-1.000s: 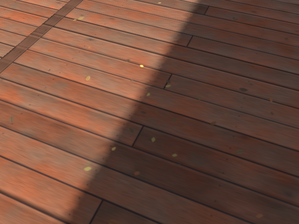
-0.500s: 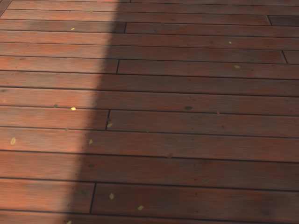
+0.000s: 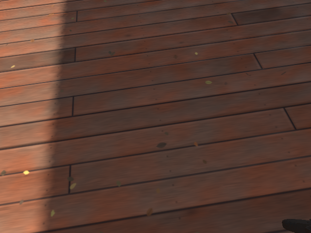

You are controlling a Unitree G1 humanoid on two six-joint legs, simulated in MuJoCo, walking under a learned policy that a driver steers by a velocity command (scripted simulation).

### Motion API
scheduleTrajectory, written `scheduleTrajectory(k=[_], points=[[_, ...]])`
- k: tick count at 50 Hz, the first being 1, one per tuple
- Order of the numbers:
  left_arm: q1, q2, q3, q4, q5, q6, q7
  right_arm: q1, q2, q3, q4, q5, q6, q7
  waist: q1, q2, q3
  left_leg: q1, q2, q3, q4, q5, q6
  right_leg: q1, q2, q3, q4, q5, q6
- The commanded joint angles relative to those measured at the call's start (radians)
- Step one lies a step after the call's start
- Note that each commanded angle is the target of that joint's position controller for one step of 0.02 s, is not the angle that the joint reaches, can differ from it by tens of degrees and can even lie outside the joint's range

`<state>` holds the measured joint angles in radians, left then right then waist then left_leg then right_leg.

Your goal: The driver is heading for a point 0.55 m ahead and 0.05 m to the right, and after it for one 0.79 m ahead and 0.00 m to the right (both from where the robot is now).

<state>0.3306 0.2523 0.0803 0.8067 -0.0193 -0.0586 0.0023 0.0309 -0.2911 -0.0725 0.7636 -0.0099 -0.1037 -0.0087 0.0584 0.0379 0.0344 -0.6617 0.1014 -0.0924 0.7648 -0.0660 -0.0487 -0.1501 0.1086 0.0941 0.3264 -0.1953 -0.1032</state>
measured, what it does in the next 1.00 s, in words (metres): walks ahead, turning right: left foot, then right foot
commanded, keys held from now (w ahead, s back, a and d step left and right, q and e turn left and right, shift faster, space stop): w+e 0.64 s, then w+q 0.36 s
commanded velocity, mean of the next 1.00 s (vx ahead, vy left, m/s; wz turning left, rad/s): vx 0.50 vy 0.00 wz -0.39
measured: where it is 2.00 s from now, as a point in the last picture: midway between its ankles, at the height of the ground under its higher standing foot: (226, 161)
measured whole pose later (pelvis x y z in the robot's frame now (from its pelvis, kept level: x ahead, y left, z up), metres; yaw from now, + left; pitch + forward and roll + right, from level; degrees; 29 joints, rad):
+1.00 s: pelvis +0.51 -0.13 +0.00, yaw -21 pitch +1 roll -1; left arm 0.31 0.25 0.07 0.77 0.02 -0.09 -0.01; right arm 0.19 -0.31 -0.07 0.82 0.03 -0.05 0.01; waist 0.03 0.05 0.02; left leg -0.71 0.12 -0.08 0.99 -0.09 -0.02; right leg -0.08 0.05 -0.14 0.27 -0.21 -0.07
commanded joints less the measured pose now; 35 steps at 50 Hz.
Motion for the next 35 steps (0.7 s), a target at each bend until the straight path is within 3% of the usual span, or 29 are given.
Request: scheduleTrajectory(k=[1,4,6,8,9,10,11,12,13,14,15,17,19,21,26,29,31,33,34,35], points=[[0.004,0.174,0.042,-0.062,-0.004,-0.008,0.014,-0.099,-0.038,-0.001,-0.083,0.009,-0.013,0.011,0.008,-0.119,-0.018,0.116,-0.073,0.055,-0.179,0.165,-0.005,-0.087,-0.193,0.156,-0.097,0.177,-0.116],[0.047,0.170,0.041,-0.047,-0.010,-0.001,0.016,-0.149,-0.062,-0.005,-0.113,0.018,-0.024,0.025,0.025,-0.129,-0.017,0.126,-0.092,0.032,-0.256,0.152,0.010,-0.015,-0.225,0.227,-0.036,0.143,-0.107],[0.053,0.170,0.041,-0.047,-0.009,0.007,0.022,-0.143,-0.084,-0.011,-0.120,0.019,-0.035,0.033,0.014,-0.139,-0.022,0.141,-0.100,0.020,-0.296,0.084,0.027,0.049,-0.249,0.287,0.024,0.147,-0.099],[0.032,0.172,0.043,-0.056,-0.005,0.015,0.026,-0.067,-0.107,-0.022,-0.105,0.020,-0.046,0.034,-0.030,-0.175,-0.042,0.237,-0.109,0.033,-0.322,0.009,0.058,0.070,-0.252,0.323,0.092,0.220,-0.082],[0.010,0.151,0.035,-0.069,-0.003,0.015,0.024,0.035,-0.133,-0.036,-0.081,0.013,-0.051,0.028,-0.084,-0.171,-0.097,0.391,-0.103,0.043,-0.355,0.030,0.088,0.046,-0.206,0.301,0.188,0.294,-0.056],[-0.012,0.104,0.016,-0.093,0.009,0.011,0.018,0.186,-0.180,-0.050,-0.064,-0.006,-0.054,0.020,-0.157,-0.115,-0.231,0.653,0.027,-0.066,-0.312,0.019,0.152,-0.068,-0.152,0.240,0.424,0.236,-0.020],[0.122,0.036,-0.004,-0.114,-0.011,0.002,0.018,0.323,-0.264,-0.073,-0.038,-0.022,-0.042,0.016,-0.130,0.164,-0.398,1.047,0.270,-0.477,-0.349,-0.134,0.312,-0.423,-0.004,0.104,0.778,-0.158,0.060],[0.149,0.103,-0.002,-0.111,-0.024,-0.002,0.018,0.325,-0.195,-0.058,-0.030,0.006,-0.032,0.023,-0.122,0.259,-0.397,1.068,0.344,-0.709,-0.437,-0.352,0.340,-0.593,-0.053,0.102,0.946,-0.396,0.073],[0.064,0.185,0.019,-0.109,-0.026,0.003,0.017,0.269,-0.114,-0.036,-0.048,0.015,-0.024,0.020,-0.142,0.133,-0.238,0.934,0.301,-0.569,-0.462,-0.419,0.292,-0.651,-0.106,0.103,1.005,-0.318,0.079],[-0.009,0.191,0.022,-0.124,-0.015,0.009,0.017,0.216,-0.089,-0.026,-0.057,0.008,-0.012,0.016,-0.133,0.052,-0.143,0.795,0.256,-0.420,-0.476,-0.340,0.254,-0.633,-0.144,0.059,0.999,-0.240,0.084],[-0.051,0.175,0.024,-0.140,-0.003,0.011,0.014,0.177,-0.070,-0.018,-0.050,0.003,-0.007,0.016,-0.112,0.028,-0.066,0.667,0.212,-0.316,-0.508,-0.237,0.241,-0.608,-0.172,0.048,0.946,-0.191,0.086],[-0.040,0.134,0.023,-0.145,-0.009,0.022,0.006,0.151,-0.058,-0.012,-0.039,-0.005,-0.010,0.016,-0.072,0.068,-0.029,0.544,0.161,-0.175,-0.562,-0.131,0.222,-0.530,-0.217,0.033,0.876,-0.143,0.081],[-0.052,0.097,0.015,-0.162,-0.011,0.033,0.002,0.157,-0.077,-0.021,-0.024,0.004,-0.020,0.017,-0.066,0.064,-0.019,0.516,0.161,-0.091,-0.602,-0.050,0.241,-0.535,-0.232,0.014,0.826,-0.112,0.089],[-0.087,0.089,0.011,-0.186,-0.005,0.036,0.000,0.168,-0.108,-0.032,-0.012,0.005,-0.024,0.016,-0.067,0.040,-0.019,0.534,0.174,-0.029,-0.621,0.032,0.257,-0.570,-0.242,0.013,0.753,-0.044,0.100],[-0.211,0.070,-0.003,-0.216,-0.004,0.021,-0.028,0.190,-0.143,-0.039,0.008,0.010,-0.007,0.008,-0.110,0.020,0.000,0.580,0.135,0.161,-0.618,0.134,0.215,-0.530,-0.224,-0.053,0.479,0.205,0.095],[-0.301,0.066,-0.008,-0.253,-0.007,0.020,-0.046,0.241,-0.170,-0.045,0.028,0.022,0.008,0.006,-0.142,0.018,0.028,0.643,0.157,0.207,-0.605,0.139,0.199,-0.515,-0.205,-0.100,0.372,0.205,0.078],[-0.328,0.079,-0.004,-0.276,-0.007,0.022,-0.056,0.257,-0.190,-0.052,0.037,0.033,0.021,0.006,-0.137,0.026,0.040,0.704,0.182,0.227,-0.568,0.216,0.184,-0.511,-0.189,-0.123,0.329,0.132,0.053],[-0.298,0.102,0.010,-0.283,0.002,0.025,-0.058,0.268,-0.215,-0.057,0.044,0.044,0.033,0.003,-0.099,0.049,0.000,0.731,0.191,0.252,-0.455,0.517,0.172,-0.397,-0.130,-0.165,0.301,0.018,0.013],[-0.211,0.126,0.026,-0.266,0.006,0.026,-0.054,0.272,-0.221,-0.055,0.052,0.048,0.039,0.002,-0.037,0.051,-0.053,0.718,0.184,0.266,-0.333,0.658,0.164,-0.257,-0.090,-0.180,0.265,-0.001,-0.016],[-0.041,0.169,0.053,-0.214,0.003,0.027,-0.043,0.273,-0.198,-0.041,0.060,0.047,0.042,0.001,0.057,0.027,-0.137,0.625,0.151,0.295,-0.146,0.668,0.140,0.002,-0.052,-0.185,0.194,0.081,-0.050]])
